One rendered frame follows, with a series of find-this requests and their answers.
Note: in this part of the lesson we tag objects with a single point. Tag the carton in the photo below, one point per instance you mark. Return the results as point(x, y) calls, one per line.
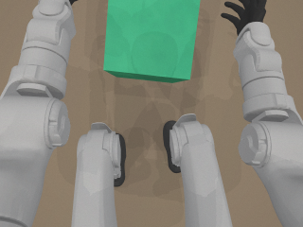
point(151, 39)

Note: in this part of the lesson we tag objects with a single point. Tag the left robot foot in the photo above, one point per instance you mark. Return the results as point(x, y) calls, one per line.
point(119, 181)

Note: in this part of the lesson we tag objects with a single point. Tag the robot right upper arm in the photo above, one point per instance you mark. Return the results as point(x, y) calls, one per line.
point(275, 151)

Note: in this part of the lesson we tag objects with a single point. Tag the right robot forearm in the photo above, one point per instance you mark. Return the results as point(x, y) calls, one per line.
point(262, 80)

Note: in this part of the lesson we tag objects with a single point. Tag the robot left upper arm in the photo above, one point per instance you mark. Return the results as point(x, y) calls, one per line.
point(31, 127)

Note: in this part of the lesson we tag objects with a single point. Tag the robot right hand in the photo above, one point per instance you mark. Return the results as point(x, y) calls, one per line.
point(253, 11)

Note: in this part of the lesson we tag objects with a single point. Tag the left robot shin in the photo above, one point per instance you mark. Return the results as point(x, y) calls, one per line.
point(82, 140)

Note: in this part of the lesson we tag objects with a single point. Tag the left robot forearm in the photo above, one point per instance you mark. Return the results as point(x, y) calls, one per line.
point(45, 52)

